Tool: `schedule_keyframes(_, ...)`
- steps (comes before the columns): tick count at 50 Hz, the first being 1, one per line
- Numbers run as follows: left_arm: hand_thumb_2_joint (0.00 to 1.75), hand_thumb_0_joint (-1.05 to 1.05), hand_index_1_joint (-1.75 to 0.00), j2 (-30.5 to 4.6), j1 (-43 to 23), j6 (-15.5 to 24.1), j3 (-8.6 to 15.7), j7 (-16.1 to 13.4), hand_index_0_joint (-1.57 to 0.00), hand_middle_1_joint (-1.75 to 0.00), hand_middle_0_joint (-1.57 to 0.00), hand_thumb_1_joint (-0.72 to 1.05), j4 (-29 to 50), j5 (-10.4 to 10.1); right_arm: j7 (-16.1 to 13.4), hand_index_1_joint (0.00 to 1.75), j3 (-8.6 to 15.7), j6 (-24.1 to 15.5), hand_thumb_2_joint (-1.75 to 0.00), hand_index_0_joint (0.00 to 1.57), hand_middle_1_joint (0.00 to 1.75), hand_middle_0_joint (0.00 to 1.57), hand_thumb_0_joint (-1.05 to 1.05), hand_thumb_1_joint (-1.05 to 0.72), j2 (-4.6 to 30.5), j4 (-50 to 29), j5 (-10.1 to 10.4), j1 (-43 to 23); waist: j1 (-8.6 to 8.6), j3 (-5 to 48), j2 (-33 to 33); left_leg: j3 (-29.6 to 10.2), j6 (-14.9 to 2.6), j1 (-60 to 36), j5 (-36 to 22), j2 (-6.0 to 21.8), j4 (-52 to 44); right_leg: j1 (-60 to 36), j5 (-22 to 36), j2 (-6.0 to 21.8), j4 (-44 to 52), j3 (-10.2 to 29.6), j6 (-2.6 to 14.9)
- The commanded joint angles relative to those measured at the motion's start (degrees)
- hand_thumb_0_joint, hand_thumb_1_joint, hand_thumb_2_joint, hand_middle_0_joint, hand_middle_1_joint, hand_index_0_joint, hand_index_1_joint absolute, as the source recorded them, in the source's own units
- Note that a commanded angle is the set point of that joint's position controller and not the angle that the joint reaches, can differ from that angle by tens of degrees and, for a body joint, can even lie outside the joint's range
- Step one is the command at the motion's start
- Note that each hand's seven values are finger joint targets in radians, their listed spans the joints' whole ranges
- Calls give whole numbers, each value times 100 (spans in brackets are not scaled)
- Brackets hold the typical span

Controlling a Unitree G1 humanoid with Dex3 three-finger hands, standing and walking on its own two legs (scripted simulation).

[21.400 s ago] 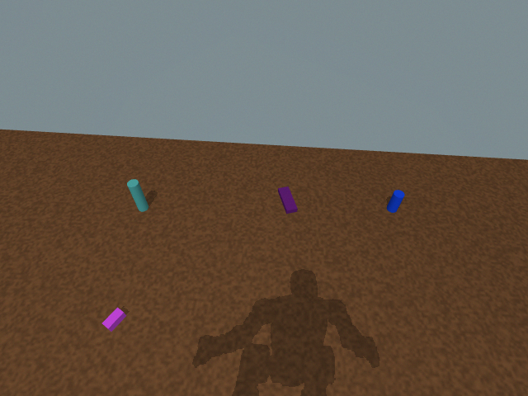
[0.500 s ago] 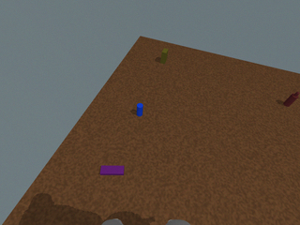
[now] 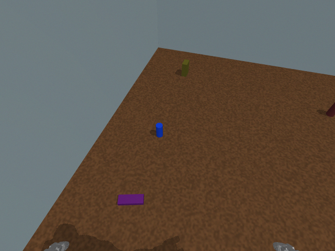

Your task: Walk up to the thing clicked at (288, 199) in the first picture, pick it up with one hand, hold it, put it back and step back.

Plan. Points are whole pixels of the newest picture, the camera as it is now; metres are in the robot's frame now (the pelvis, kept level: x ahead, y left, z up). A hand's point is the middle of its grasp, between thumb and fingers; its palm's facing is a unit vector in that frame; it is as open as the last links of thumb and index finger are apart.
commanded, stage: walk up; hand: left
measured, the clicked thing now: (131, 199) +0.51 +0.23 -0.76
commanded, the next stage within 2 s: stand in 1.98 s
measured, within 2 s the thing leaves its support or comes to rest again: neither
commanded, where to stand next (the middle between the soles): +0.12 -0.01 m, yaw +0 degrees
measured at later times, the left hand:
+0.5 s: hand out of the picture +0.07 +0.26 -0.15, palm faces -0.02 -0.95 -0.32, open 7.4 cm
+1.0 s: hand out of the picture +0.08 +0.26 -0.15, palm faces -0.03 -0.92 -0.40, open 7.3 cm
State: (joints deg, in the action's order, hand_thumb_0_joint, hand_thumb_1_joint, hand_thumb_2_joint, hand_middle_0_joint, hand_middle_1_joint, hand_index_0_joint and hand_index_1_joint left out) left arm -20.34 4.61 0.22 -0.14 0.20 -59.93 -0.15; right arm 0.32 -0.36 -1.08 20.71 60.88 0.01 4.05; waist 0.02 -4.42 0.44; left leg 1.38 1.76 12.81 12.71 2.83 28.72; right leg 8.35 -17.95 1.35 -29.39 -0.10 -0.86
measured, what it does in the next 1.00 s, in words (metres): stands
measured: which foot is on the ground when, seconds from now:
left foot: down 0.00-1.00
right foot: down 0.00-1.00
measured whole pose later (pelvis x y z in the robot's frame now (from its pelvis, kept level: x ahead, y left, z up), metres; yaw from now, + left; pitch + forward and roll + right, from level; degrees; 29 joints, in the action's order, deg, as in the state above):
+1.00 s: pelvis +0.03 -0.03 +0.00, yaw +0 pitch -3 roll +1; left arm -23.0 11.0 0.5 3.4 1.8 -61.4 1.9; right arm 0.7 3.2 -0.8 22.8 60.6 -1.8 11.5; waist 1.0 -4.1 -0.6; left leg 1.2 1.8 10.4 15.5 3.5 28.9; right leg 13.3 -14.6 2.6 -31.8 -1.0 0.7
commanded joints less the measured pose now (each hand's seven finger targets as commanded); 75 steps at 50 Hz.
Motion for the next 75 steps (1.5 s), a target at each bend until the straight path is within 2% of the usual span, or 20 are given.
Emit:
schedule_keyframes(1,90,0,-30,-1286,-251,120,329,-51,-20,-30,-20,90,123,-7,-54,30,274,-131,-90,20,30,20,0,-90,1225,-141,-1,-241,-26,609,-171,-383,-306,-602,-1358,466,-619,55,1379,574,941,466,267)
schedule_keyframes(15,90,0,-30,-1194,-396,77,313,14,-20,-30,-20,90,-194,43,-57,30,256,-154,-90,20,30,20,0,-90,1195,148,-51,-289,-10,557,40,-456,-256,-578,-455,500,-1280,-114,856,546,1418,428,210)
schedule_keyframes(37,90,0,-30,-1131,-156,76,297,-15,-20,-30,-20,90,-369,58,-66,30,296,-120,-90,20,30,20,0,-90,1140,227,-35,-241,27,609,-21,-485,-242,-699,-1023,476,-1255,-138,1202,549,1456,334,138)
schedule_keyframes(39,90,0,-30,-1315,-23,54,451,119,-20,-30,-20,90,-119,226,-16,30,588,-154,-90,20,30,20,0,-90,1653,190,-127,659,275,667,125,-881,-698,-1221,2291,506,-1241,895,-1599,178,545,66,382)
schedule_keyframes(41,90,0,-30,-1179,-95,1,473,174,-20,-30,-20,90,106,281,-34,30,761,-155,-90,20,30,20,0,-90,1922,95,-166,920,396,-60,765,-2166,-1276,-1078,3026,1530,-2057,2001,-1258,102,-1015,-132,279)
schedule_keyframes(42,90,0,-30,-1208,-13,12,511,167,-20,-30,-20,90,207,273,-41,30,811,-199,-90,20,30,20,0,-90,1996,-59,-196,832,346,-276,704,-2473,-1584,-1019,2447,1846,-2063,2293,-1256,318,-1413,188,280)
schedule_keyframes(45,90,0,-30,-1173,384,83,555,244,-20,-30,-20,90,347,183,-38,30,808,-255,-90,20,30,20,0,-90,1901,-428,-237,487,83,-6,760,-1795,-1509,-703,1654,1600,-1732,1736,-1104,564,-925,380,333)
schedule_keyframes(48,90,0,-30,-932,1051,166,523,118,-20,-30,-20,90,-54,200,12,30,511,-70,-90,20,30,20,0,-90,1099,-725,-135,-281,-339,245,529,-429,-674,842,79,658,-529,-533,652,11,590,-151,170)
schedule_keyframes(49,90,0,-30,-1161,1061,196,586,28,-20,-30,-20,90,-40,206,8,30,372,5,-90,20,30,20,0,-90,711,-749,-48,-173,-378,139,-350,-56,-331,981,-61,188,365,-464,920,487,1362,598,130)
schedule_keyframes(50,90,0,-30,-1793,719,261,641,-52,-20,-30,-20,90,207,218,-10,30,320,78,-90,20,30,20,0,-90,567,-788,0,6,-235,6,-1146,-340,-62,984,1315,-437,800,400,728,1641,2140,2245,471)
schedule_keyframes(51,90,0,-30,-2027,168,250,631,-59,-20,-30,-20,90,388,243,-53,30,451,164,-90,20,30,20,0,-90,971,-565,15,300,-76,-36,-798,-708,-89,339,1895,-295,1441,1091,395,1996,1924,2436,1099)
schedule_keyframes(54,90,0,-30,-1364,-35,258,502,-117,-20,-30,-20,90,474,131,-101,30,378,118,-90,20,30,20,0,-90,965,-335,85,684,82,354,-888,-769,-171,578,1571,-107,1470,-81,2794,1525,1126,1286,1038)
schedule_keyframes(58,90,0,-30,-1692,592,310,639,-236,-20,-30,-20,90,467,95,-75,30,462,263,-90,20,30,20,0,-90,1203,-518,-96,570,-190,654,-703,-786,-257,1027,1420,-73,1712,-961,4762,1803,492,1195,1159)
schedule_keyframes(63,90,0,-30,-1684,579,274,639,-334,-20,-30,-20,90,709,98,24,30,552,310,-90,20,30,20,0,-90,1108,-745,-160,423,-160,784,-926,-482,-269,958,1332,-16,1377,-878,4704,1698,185,806,1224)
schedule_keyframes(66,90,0,-30,-1586,60,200,553,-268,-20,-30,-20,90,906,47,10,30,589,216,-90,20,30,20,0,-90,1057,-538,-108,782,131,879,-912,-87,-290,-41,275,-196,76,-151,4042,1298,-414,352,906)
schedule_keyframes(68,90,0,-30,-1212,103,101,457,-228,-20,-30,-20,90,1004,-53,-46,30,699,112,-90,20,30,20,0,-90,1493,-567,-165,702,104,929,57,-994,-540,-802,-2402,583,-519,728,2371,644,-1078,-6,330)
schedule_keyframes(70,90,0,-30,-1199,163,1,456,-242,-20,-30,-20,90,805,-78,-60,30,690,45,-90,20,30,20,0,-90,1852,-717,-31,206,64,983,932,-1860,-1493,-469,-3333,1538,-311,642,-1020,-55,-1404,-86,168)
schedule_keyframes(71,90,0,-30,-1213,-19,-1,444,-231,-20,-30,-20,90,755,-54,-63,30,647,48,-90,20,30,20,0,-90,1639,-676,-73,168,94,800,851,-1749,-1501,-258,-3332,1416,-322,618,-1541,-31,-1519,64,195)
schedule_keyframes(73,90,0,-30,-1132,257,43,422,-196,-20,-30,-20,90,574,-63,-102,30,523,53,-90,20,30,20,0,-90,1481,-714,-56,-164,-164,762,971,-1209,-1182,-510,-3259,1087,5,624,-683,35,-677,31,250)
schedule_keyframes(75,90,0,-30,-1312,382,117,437,-171,-20,-30,-20,90,404,12,-109,30,500,67,-90,20,30,20,0,-90,1431,-744,24,-264,-165,898,648,-776,-725,-270,-2814,669,429,-35,1708,245,86,132,253)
